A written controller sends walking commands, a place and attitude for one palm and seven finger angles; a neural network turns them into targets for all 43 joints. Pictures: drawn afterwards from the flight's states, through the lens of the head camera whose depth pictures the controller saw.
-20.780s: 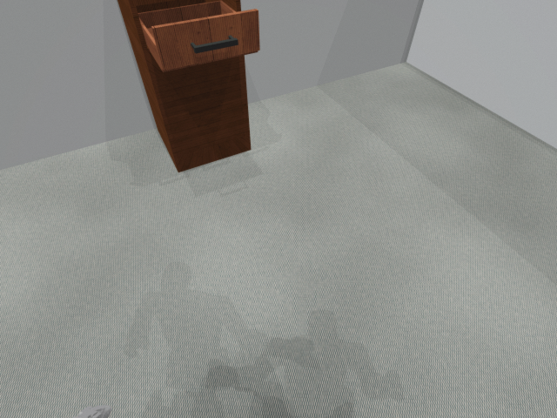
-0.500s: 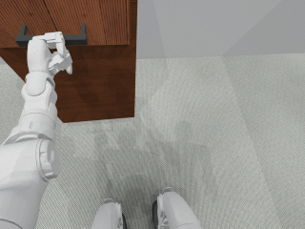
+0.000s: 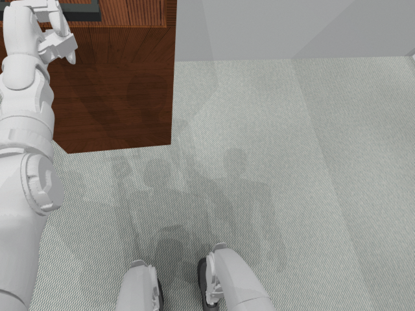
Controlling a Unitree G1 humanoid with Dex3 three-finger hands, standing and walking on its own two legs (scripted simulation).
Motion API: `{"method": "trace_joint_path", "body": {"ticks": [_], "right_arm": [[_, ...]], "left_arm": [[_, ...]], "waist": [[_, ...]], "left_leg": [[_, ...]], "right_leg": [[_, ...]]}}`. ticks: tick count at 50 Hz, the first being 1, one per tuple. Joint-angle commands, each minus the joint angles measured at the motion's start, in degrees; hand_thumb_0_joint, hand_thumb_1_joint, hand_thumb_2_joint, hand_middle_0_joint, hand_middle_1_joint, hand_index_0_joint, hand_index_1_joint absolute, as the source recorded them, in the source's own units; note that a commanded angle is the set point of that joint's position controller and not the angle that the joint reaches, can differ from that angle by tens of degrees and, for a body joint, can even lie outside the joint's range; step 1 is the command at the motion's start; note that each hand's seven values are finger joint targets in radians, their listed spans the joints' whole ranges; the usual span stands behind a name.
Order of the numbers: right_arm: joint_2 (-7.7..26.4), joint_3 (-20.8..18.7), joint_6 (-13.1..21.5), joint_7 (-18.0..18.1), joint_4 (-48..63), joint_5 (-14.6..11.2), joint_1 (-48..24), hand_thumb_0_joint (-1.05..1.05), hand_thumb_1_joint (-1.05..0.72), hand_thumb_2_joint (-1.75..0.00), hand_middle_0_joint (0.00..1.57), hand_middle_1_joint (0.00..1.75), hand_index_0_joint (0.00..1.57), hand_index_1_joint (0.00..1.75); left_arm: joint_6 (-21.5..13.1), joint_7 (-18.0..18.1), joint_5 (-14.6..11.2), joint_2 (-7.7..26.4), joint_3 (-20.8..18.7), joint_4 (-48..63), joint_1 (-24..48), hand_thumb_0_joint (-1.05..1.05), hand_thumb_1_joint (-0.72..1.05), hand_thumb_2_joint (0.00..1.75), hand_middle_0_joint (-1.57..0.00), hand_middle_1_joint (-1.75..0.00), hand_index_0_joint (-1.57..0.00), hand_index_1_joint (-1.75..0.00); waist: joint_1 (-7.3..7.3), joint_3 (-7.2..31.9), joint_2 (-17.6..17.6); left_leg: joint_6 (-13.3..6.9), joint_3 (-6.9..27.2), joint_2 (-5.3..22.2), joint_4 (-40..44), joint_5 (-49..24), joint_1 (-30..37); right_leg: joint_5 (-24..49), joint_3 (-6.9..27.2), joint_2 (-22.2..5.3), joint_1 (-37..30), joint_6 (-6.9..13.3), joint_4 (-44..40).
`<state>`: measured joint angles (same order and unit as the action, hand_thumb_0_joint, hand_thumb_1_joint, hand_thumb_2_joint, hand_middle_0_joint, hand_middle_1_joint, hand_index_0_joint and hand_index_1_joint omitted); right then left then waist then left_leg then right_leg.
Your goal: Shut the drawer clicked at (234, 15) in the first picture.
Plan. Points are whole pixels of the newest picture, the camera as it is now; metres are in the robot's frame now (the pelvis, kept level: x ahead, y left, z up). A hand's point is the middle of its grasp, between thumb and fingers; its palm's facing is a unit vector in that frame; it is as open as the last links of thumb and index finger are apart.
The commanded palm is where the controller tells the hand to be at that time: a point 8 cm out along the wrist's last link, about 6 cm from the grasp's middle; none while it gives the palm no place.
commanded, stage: push the drawer shut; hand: left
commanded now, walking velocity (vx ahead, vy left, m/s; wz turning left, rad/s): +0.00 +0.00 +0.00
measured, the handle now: (48, 3) +0.66 +0.18 +0.07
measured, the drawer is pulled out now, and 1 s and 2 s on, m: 0.00 0.00 0.00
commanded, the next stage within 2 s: pull the fist back off the drawer in 0.12 s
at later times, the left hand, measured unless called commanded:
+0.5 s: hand (63, 34) +0.59 +0.16 +0.08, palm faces +0.00 -1.00 -0.04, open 3.2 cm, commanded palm +0.59 +0.17 +0.08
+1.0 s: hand (64, 43) +0.57 +0.16 +0.07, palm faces +0.02 -1.00 -0.02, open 3.2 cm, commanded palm +0.55 +0.19 +0.08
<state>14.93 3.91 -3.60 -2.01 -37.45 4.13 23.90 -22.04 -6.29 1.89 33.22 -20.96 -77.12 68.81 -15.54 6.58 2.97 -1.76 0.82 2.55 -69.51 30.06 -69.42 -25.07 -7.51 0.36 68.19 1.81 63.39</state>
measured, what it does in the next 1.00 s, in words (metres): stands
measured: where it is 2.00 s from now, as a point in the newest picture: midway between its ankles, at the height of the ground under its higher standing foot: (182, 307)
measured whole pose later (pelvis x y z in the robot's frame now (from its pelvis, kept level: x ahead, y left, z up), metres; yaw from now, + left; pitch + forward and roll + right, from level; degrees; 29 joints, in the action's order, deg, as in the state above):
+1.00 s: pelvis +0.01 +0.01 +0.01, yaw -1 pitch +28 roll -4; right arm 14.9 3.2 -3.5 -3.2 -35.1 3.2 23.7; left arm -21.7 -5.7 -0.6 28.9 -22.4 -68.3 59.3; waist -13.8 6.9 2.7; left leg -3.0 -1.5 2.7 -66.4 30.7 -64.2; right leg -24.8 -5.0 0.8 63.9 0.4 60.3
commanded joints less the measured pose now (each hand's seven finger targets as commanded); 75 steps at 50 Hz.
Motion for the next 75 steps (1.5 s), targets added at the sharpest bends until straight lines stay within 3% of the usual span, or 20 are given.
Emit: {"method": "trace_joint_path", "body": {"ticks": [1,4,6,11,17,19,31,33,36,41,44,51,53,55,57,60,66,71,73,75], "right_arm": [[12.0,-3.6,0.8,0.7,0.1,0.3,14.8,0.00,-0.90,-0.90,0.20,0.30,0.20,0.30],[12.1,-3.2,1.6,0.9,0.0,0.0,14.0,0.00,-0.90,-0.90,0.20,0.30,0.20,0.30],[12.5,-2.9,2.3,1.1,0.2,0.1,14.3,0.00,-0.90,-0.90,0.20,0.30,0.20,0.30],[12.8,-2.3,4.0,1.6,-0.1,-0.2,14.2,0.00,-0.90,-0.90,0.20,0.30,0.20,0.30],[13.2,-2.0,4.7,1.5,0.7,-0.1,14.8,0.00,-0.90,-0.90,0.20,0.30,0.20,0.30],[13.2,-2.0,4.7,1.3,0.7,-0.2,14.6,0.00,-0.90,-0.90,0.20,0.30,0.20,0.30],[13.0,-2.7,3.5,0.1,2.1,-0.2,15.1,0.00,-0.90,-0.90,0.20,0.30,0.20,0.30],[12.8,-3.1,3.1,-0.1,2.5,-0.4,14.6,0.00,-0.90,-0.90,0.20,0.30,0.20,0.30],[12.7,-3.6,2.5,-0.5,2.8,-0.4,14.7,0.00,-0.90,-0.90,0.20,0.30,0.20,0.30],[11.9,-4.4,1.1,-0.9,3.9,-0.8,13.6,0.00,-0.90,-0.90,0.20,0.30,0.20,0.30],[11.6,-4.6,0.5,-0.7,3.5,-1.1,13.1,0.00,-0.90,-0.90,0.20,0.30,0.20,0.30],[10.9,-5.6,-0.8,-0.8,3.1,-0.9,13.1,0.00,-0.90,-0.90,0.20,0.30,0.20,0.30],[10.8,-6.2,-1.7,-1.1,5.1,-1.4,12.5,0.00,-0.90,-0.90,0.20,0.30,0.20,0.30],[10.1,-6.5,-2.3,-1.4,7.1,-2.5,11.1,0.00,-0.90,-0.90,0.20,0.30,0.20,0.30],[9.8,-6.7,-2.6,-1.2,8.2,-3.5,10.2,0.00,-0.90,-0.90,0.20,0.30,0.20,0.30],[8.9,-6.9,-1.6,-0.8,10.1,-4.7,7.3,0.00,-0.90,-0.90,0.20,0.30,0.20,0.30],[8.1,-6.7,1.0,0.7,9.8,-5.9,2.4,0.00,-0.90,-0.90,0.20,0.30,0.20,0.30],[7.2,-6.6,3.0,1.5,11.4,-6.6,-1.5,0.00,-0.90,-0.90,0.20,0.30,0.20,0.30],[7.2,-6.4,3.7,1.9,11.7,-6.9,-3.5,0.00,-0.90,-0.90,0.20,0.30,0.20,0.30],[7.2,-6.2,4.4,2.3,12.6,-7.2,-5.8,0.00,-0.90,-0.90,0.20,0.30,0.20,0.30]], "left_arm": [[-3.8,1.9,-0.2,12.7,0.0,15.1,41.4,0.00,0.90,0.90,-1.40,-1.60,-1.40,-1.60],[-3.1,1.9,0.0,11.4,2.0,13.3,42.9,0.00,0.90,0.90,-1.40,-1.60,-1.40,-1.60],[-3.0,2.1,0.1,14.2,0.5,12.9,43.5,0.00,0.90,0.90,-1.40,-1.60,-1.40,-1.60],[-2.3,1.8,0.0,14.5,1.6,12.8,45.5,0.00,0.90,0.90,-1.40,-1.60,-1.40,-1.60],[-1.1,1.3,0.1,17.1,0.0,12.9,45.7,0.00,0.90,0.90,-1.40,-1.60,-1.40,-1.60],[-0.3,1.1,0.2,16.6,0.0,11.0,44.5,0.00,0.90,0.90,-1.40,-1.60,-1.40,-1.60],[0.2,0.4,-0.5,16.0,-2.9,14.3,35.7,0.00,0.90,0.90,-1.40,-1.60,-1.40,-1.60],[0.2,0.2,-0.8,13.0,-1.1,15.6,33.0,0.00,0.90,0.90,-1.40,-1.60,-1.40,-1.60],[-0.6,0.4,-1.5,13.8,-3.4,18.9,28.4,0.00,0.90,0.90,-1.40,-1.60,-1.40,-1.60],[-1.8,0.4,-2.6,10.1,-3.0,21.6,19.2,0.00,0.90,0.90,-1.40,-1.60,-1.40,-1.60],[-2.6,0.6,-3.1,9.3,-2.8,21.1,19.0,0.00,0.90,0.90,-1.40,-1.60,-1.40,-1.60],[-5.8,0.0,-4.0,4.4,-0.3,23.4,15.1,0.00,0.90,0.90,-1.40,-1.60,-1.40,-1.60],[-5.6,-0.8,-5.1,5.2,-1.8,30.0,7.1,0.00,0.90,0.90,-1.40,-1.60,-1.40,-1.60],[-3.6,-1.7,-7.1,2.6,-0.7,35.5,-2.3,0.00,0.90,0.90,-1.40,-1.60,-1.40,-1.60],[-1.2,-2.0,-9.0,1.3,-0.3,39.7,-8.7,0.00,0.90,0.90,-1.40,-1.60,-1.40,-1.60],[-0.2,-1.5,-11.3,0.3,-0.2,50.9,-16.0,0.00,0.90,0.90,-1.40,-1.60,-1.40,-1.60],[0.0,-1.8,-13.4,-4.8,3.6,56.8,-27.7,0.00,0.90,0.90,-1.40,-1.60,-1.40,-1.60],[2.1,-4.8,-15.4,-8.4,7.0,65.8,-37.9,0.00,0.90,0.90,-1.40,-1.60,-1.40,-1.60],[3.7,-5.1,-16.3,-8.4,6.3,66.7,-42.0,0.00,0.90,0.90,-1.40,-1.60,-1.40,-1.60],[5.0,-5.3,-16.7,-8.4,6.0,69.1,-44.1,0.00,0.90,0.90,-1.40,-1.60,-1.40,-1.60]], "waist": [[-6.54,31.6,14.4],[-7.62,28.9,14.1],[-7.58,30.2,15.1],[-8.58,30.7,15.7],[-7.71,32.0,16.2],[-7.69,30.1,15.0],[-3.73,31.9,14.1],[-3.25,31.6,14.5],[-1.15,34.4,14.1],[1.00,33.6,11.0],[0.20,29.8,7.2],[1.19,33.0,10.2],[4.92,39.1,11.9],[6.79,40.0,10.1],[7.30,37.4,5.8],[9.37,35.1,3.9],[9.19,22.3,1.0],[11.20,22.5,4.7],[11.52,19.2,0.5],[12.02,17.0,0.0]], "left_leg": [[-0.4,5.9,-0.4,6.3,-21.0,27.0],[-0.6,6.1,-0.4,6.8,-15.8,24.7],[-0.7,6.1,-0.5,6.6,-14.8,23.7],[-0.9,6.6,-0.1,7.0,-11.8,23.0],[-0.7,6.9,-0.3,6.8,-11.1,21.8],[-0.7,6.8,-0.3,6.8,-9.6,20.3],[-0.3,7.4,0.1,7.9,-13.3,23.9],[0.0,7.6,0.3,8.7,-14.3,26.3],[0.4,7.4,0.4,9.2,-18.8,29.7],[0.4,5.5,0.1,9.8,-24.5,30.2],[0.0,4.4,-0.1,9.9,-24.0,27.7],[1.0,4.6,0.0,9.3,-37.5,35.9],[1.7,4.2,0.1,10.7,-45.6,41.3],[1.6,3.2,-0.1,12.8,-49.2,43.5],[0.9,2.3,-0.2,15.0,-49.2,42.0],[0.2,0.3,-0.9,18.3,-45.1,40.3],[-0.2,-1.2,-1.4,22.9,-38.3,41.3],[0.4,-0.5,-1.0,25.0,-47.9,48.9],[0.4,-0.4,-1.1,26.6,-44.4,48.3],[0.4,-0.5,-1.5,28.2,-40.4,47.7]], "right_leg": [[10.4,5.3,2.6,-8.9,-0.5,-7.3],[6.7,5.1,2.5,-6.7,-0.6,-7.6],[6.1,5.3,2.5,-6.9,-0.5,-7.3],[4.1,5.1,2.5,-5.6,-0.6,-7.1],[3.9,4.9,2.4,-6.3,-0.5,-6.4],[3.1,4.8,2.3,-5.9,-0.6,-6.7],[5.1,4.1,2.3,-7.4,-0.3,-6.1],[5.7,3.8,2.2,-6.8,-0.3,-6.5],[8.0,3.7,2.3,-9.4,-0.1,-6.4],[12.8,4.1,2.6,-14.8,-0.2,-7.5],[14.1,4.6,2.6,-16.7,-0.6,-8.4],[22.3,4.4,2.5,-17.2,-0.3,-7.3],[27.0,4.5,2.6,-22.8,-0.2,-8.2],[31.2,4.4,2.8,-28.5,-0.3,-10.4],[35.3,4.6,3.0,-33.4,-0.6,-12.4],[39.3,5.5,2.5,-41.8,-0.7,-15.0],[35.6,5.6,2.3,-44.0,-0.9,-19.3],[39.4,5.2,1.5,-47.0,-0.9,-20.7],[37.9,4.6,1.4,-47.8,-1.1,-22.1],[35.9,4.4,1.1,-49.0,-1.0,-23.1]]}}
